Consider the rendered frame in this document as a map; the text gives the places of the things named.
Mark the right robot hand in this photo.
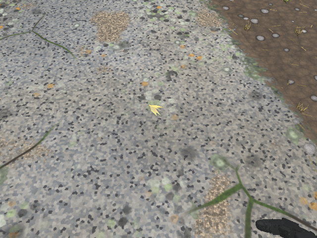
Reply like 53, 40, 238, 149
256, 217, 317, 238

